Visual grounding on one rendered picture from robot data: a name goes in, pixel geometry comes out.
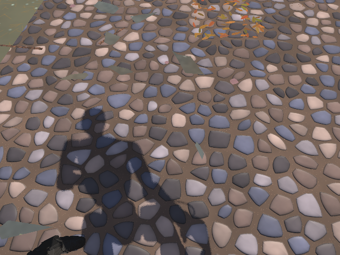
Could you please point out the robot left hand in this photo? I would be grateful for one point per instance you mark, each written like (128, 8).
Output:
(59, 245)

